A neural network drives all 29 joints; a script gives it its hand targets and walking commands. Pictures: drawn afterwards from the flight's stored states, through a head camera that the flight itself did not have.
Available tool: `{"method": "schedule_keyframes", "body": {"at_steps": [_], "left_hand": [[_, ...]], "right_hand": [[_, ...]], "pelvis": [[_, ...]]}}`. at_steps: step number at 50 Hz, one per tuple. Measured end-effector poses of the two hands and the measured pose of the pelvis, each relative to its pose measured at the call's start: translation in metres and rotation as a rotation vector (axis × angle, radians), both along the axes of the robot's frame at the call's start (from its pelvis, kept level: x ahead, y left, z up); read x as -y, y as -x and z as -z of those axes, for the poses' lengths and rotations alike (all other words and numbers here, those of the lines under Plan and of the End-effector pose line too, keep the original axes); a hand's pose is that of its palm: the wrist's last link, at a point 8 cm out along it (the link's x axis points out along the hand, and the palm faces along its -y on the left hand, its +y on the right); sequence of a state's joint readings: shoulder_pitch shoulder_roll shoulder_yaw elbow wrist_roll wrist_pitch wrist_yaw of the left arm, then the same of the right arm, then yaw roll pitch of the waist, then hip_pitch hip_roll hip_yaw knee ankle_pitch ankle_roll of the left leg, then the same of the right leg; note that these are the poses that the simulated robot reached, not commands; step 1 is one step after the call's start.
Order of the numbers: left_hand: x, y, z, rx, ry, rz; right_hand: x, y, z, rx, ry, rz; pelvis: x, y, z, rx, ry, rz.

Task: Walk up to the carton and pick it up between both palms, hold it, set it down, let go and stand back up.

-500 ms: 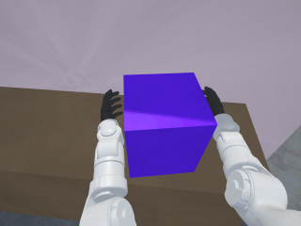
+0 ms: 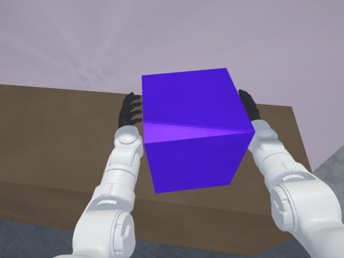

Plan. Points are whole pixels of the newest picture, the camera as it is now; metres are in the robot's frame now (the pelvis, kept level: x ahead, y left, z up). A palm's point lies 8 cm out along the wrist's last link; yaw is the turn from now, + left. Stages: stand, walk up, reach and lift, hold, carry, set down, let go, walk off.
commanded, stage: set down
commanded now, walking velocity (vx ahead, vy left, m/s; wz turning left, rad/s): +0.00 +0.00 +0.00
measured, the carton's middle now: (188, 134) +0.41 +0.01 +0.03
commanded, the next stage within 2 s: none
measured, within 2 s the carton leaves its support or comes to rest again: neither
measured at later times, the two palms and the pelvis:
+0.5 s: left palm (116, 115) +0.40 +0.18 +0.11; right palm (277, 99) +0.45 -0.20 +0.13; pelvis +0.00 -0.01 +0.00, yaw +0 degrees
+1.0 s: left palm (104, 90) +0.39 +0.18 +0.19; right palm (292, 81) +0.44 -0.20 +0.19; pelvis -0.02 -0.01 +0.00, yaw +0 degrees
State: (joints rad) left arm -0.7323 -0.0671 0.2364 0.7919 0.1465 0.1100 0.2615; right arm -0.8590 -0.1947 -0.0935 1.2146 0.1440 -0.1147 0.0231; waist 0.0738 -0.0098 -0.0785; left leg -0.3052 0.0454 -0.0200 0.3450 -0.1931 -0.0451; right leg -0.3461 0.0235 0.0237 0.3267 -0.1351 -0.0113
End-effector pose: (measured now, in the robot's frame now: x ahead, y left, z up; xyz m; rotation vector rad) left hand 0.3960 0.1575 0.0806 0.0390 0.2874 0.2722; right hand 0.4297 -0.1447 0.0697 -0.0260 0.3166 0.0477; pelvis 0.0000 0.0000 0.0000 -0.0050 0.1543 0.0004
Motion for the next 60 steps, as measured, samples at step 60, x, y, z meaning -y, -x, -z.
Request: {"method": "schedule_keyframes", "body": {"at_steps": [60], "left_hand": [[-0.029, 0.017, -0.096, -0.025, 0.028, -0.013]], "right_hand": [[0.069, 0.002, -0.100, 0.005, -0.006, -0.021]], "pelvis": [[0.010, 0.020, 0.001, -0.001, 0.000, 0.007]]}}
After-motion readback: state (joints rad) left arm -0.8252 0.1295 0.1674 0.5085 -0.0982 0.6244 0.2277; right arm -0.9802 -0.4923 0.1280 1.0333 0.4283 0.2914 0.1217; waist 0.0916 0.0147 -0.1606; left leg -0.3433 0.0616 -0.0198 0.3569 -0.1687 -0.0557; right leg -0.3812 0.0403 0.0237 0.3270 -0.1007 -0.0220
